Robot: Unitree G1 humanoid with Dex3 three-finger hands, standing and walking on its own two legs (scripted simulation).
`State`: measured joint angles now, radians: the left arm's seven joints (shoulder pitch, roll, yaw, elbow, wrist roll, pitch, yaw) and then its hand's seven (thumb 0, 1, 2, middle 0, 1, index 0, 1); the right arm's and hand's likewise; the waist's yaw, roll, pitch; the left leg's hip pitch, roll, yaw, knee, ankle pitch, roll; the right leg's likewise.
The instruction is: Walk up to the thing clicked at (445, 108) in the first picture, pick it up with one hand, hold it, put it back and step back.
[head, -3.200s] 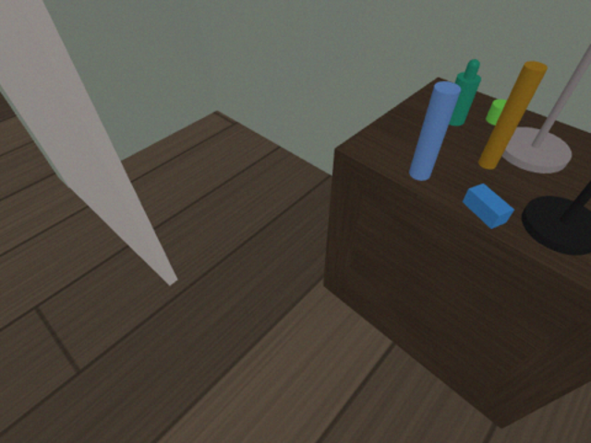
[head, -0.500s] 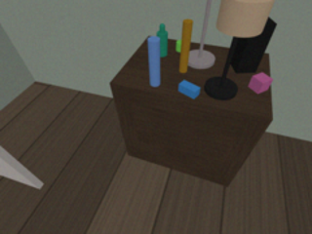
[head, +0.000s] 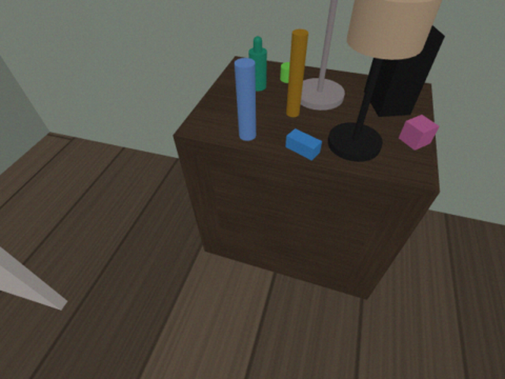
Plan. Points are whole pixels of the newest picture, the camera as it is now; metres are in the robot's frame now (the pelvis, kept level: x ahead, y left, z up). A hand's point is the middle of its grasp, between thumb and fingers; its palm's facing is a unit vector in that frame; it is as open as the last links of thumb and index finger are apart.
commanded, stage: walk up
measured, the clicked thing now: (246, 102) +0.77 +0.02 +0.01
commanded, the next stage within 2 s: stand in 0.08 s
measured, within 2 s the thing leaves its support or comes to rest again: neither
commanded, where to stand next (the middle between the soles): +0.04 -0.01 m, yaw +3 degrees
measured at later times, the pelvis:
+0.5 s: pelvis +0.00 +0.00 +0.00, yaw +1 degrees
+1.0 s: pelvis +0.00 +0.01 +0.00, yaw +2 degrees
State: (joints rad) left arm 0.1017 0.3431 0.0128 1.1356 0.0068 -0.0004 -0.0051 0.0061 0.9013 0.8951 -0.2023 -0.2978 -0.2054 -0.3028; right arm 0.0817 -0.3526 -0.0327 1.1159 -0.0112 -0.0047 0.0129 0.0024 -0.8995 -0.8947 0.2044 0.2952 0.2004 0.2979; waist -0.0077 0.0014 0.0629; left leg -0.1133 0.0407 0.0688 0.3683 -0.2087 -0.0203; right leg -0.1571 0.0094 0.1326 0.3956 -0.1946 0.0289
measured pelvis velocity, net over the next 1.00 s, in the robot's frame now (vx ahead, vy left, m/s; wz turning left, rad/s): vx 0.00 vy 0.01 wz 0.04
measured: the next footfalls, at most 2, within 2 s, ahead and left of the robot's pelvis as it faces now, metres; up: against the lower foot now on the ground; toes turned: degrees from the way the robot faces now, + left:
none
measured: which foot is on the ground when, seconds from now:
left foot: down 0.00-1.00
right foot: down 0.00-1.00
